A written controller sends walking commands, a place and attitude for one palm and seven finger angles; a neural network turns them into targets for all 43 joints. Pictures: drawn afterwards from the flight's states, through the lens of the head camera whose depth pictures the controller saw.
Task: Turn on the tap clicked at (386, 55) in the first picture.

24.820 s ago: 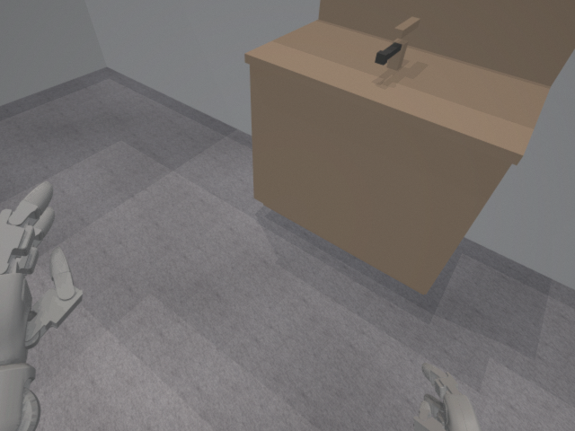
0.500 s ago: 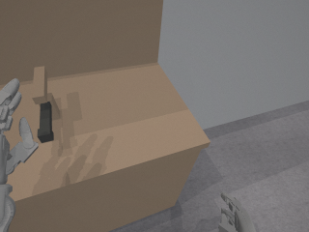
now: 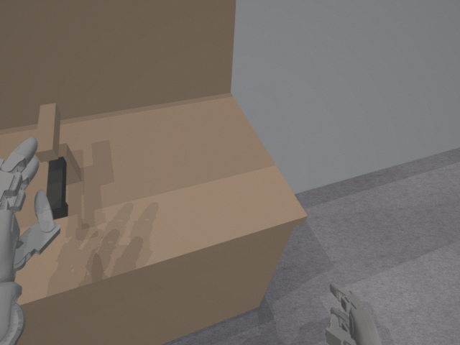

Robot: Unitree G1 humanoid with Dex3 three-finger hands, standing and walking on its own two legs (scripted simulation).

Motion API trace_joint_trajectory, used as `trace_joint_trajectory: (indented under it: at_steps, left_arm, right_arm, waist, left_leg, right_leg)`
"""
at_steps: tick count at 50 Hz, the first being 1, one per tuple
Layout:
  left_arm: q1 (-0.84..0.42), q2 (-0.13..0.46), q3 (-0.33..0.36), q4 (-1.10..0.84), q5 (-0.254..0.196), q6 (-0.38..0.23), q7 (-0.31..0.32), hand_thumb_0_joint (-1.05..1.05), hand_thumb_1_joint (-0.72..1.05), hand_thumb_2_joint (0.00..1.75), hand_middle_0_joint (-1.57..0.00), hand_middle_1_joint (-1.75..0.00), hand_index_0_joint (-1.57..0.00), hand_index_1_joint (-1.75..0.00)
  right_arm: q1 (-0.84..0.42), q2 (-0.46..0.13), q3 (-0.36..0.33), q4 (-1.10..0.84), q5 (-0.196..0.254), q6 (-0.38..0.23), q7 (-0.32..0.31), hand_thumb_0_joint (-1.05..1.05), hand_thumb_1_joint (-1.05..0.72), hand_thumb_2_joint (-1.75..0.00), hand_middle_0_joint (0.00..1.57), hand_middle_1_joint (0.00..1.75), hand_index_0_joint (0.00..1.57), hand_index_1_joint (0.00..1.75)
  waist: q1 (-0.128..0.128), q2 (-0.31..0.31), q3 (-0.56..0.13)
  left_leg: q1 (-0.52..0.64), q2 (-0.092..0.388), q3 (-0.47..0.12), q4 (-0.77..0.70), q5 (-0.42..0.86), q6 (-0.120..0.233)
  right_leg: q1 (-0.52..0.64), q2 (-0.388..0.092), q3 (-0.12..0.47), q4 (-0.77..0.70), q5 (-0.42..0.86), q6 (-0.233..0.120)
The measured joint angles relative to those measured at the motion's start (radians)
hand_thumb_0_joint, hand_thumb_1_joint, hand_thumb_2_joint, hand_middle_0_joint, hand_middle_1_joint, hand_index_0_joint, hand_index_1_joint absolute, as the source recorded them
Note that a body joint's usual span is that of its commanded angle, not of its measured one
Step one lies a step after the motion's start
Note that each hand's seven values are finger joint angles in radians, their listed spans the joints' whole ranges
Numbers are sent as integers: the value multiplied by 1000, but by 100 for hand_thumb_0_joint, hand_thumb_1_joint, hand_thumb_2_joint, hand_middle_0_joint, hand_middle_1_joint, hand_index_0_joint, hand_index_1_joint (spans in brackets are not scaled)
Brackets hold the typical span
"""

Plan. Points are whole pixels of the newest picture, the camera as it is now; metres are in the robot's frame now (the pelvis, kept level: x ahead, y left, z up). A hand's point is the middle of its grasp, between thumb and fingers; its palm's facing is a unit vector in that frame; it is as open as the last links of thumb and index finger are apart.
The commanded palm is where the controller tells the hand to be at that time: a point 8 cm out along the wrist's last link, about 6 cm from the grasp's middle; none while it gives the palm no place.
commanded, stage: look again from close up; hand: left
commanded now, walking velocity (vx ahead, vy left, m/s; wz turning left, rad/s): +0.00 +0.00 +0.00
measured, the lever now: (55, 208) +0.30 +0.32 +0.07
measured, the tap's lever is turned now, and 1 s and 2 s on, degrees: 0 0 0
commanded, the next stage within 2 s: shuffle to correct the standing spot in 0.08 s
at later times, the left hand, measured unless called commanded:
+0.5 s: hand (86, 230) +0.22 +0.21 +0.16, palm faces +0.33 -0.85 -0.40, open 7.4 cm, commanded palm +0.15 +0.25 +0.17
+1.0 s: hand (29, 264) +0.17 +0.25 +0.16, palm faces +0.40 -0.84 -0.37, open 7.4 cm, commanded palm +0.11 +0.28 +0.17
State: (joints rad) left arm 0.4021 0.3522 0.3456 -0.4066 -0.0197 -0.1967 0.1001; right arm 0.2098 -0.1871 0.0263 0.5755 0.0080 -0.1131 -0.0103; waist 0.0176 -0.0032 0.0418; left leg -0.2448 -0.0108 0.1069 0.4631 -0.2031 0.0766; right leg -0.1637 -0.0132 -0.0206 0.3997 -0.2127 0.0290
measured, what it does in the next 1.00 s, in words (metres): shifts its weight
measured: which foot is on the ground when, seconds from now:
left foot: down 0.00-1.00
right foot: down 0.00-1.00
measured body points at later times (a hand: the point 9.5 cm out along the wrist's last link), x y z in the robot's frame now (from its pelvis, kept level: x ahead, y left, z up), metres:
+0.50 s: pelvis -0.01 -0.03 +0.00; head +0.04 -0.02 +0.45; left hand +0.20 +0.25 +0.18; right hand +0.19 -0.25 -0.07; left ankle +0.03 +0.06 -0.74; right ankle +0.00 -0.14 -0.74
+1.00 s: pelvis -0.05 +0.00 +0.00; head -0.04 +0.02 +0.45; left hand +0.14 +0.29 +0.18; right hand +0.10 -0.22 -0.08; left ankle +0.03 +0.06 -0.74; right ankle -0.06 -0.13 -0.73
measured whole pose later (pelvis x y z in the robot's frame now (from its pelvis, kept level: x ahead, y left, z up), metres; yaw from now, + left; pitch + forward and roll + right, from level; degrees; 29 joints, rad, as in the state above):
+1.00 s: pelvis -0.05 +0.00 +0.00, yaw +0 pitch -1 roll -3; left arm 0.40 0.36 0.37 -0.47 -0.02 -0.17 0.11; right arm 0.27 -0.17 0.01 0.58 0.01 -0.12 -0.02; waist 0.01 0.00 0.04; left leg -0.33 0.00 0.07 0.46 -0.14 0.06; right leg -0.20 0.03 -0.03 0.53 -0.38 -0.03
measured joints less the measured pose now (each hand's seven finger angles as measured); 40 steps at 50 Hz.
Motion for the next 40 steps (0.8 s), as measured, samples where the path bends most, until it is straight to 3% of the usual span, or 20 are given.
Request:
trace_joint_trajectory:
  at_steps: [7, 15, 23, 32, 36, 40]
  left_arm:
    - [13, -4, -20, -41, -5, 8, 1, 1, 89, 90, -21, -30, -21, -30]
    - [25, 20, 10, -58, -20, -2, 9, 1, 89, 90, -21, -31, -21, -30]
    - [21, 18, 3, -73, -28, 0, 4, 1, 89, 90, -21, -30, -21, -30]
    - [68, 50, 36, -170, -38, -55, -6, 1, 89, 90, -21, -31, -21, -30]
    - [83, 47, 43, -181, -40, -71, 4, 1, 89, 90, -21, -31, -21, -30]
    - [92, 42, 40, -155, -37, -37, 15, 1, 89, 90, -21, -31, -21, -30]
  right_arm:
    - [6, -12, -8, 3, -1, 2, -12, 1, -91, -90, 21, 30, 20, 30]
    - [-4, -20, -18, -1, 5, 9, -24, 1, -91, -90, 21, 30, 20, 30]
    - [-39, -14, -16, -35, 5, 17, -26, 1, -91, -90, 21, 30, 20, 30]
    - [-59, -7, -22, -56, -4, 9, -29, 1, -91, -90, 21, 30, 20, 30]
    - [-44, -15, -30, -31, -2, 7, -36, 1, -91, -90, 21, 30, 20, 30]
    - [-5, -19, -25, -6, 4, 12, -44, 1, -91, -90, 21, 30, 20, 30]
  waist:
    - [-6, -9, 7]
    - [-6, -1, 2]
    - [2, 4, 41]
    - [11, 16, 81]
    - [9, 11, 75]
    - [1, -8, 57]
  left_leg:
    - [-3, 14, -15, 9, -7, -16]
    - [-1, 27, -12, 3, -10, -29]
    - [-38, 40, -11, 18, 4, -37]
    - [-139, 66, -27, 99, 10, -45]
    - [-173, 36, -51, 156, -72, -62]
    - [-139, 12, -34, 120, -13, -28]
  right_leg:
    - [4, 15, -13, 1, -8, -18]
    - [4, 28, -9, -9, -8, -28]
    - [-38, 39, -8, 14, 1, -37]
    - [-127, 61, -24, 73, 17, -53]
    - [-159, 47, -18, 113, 11, -47]
    - [-152, 25, -2, 140, -8, -30]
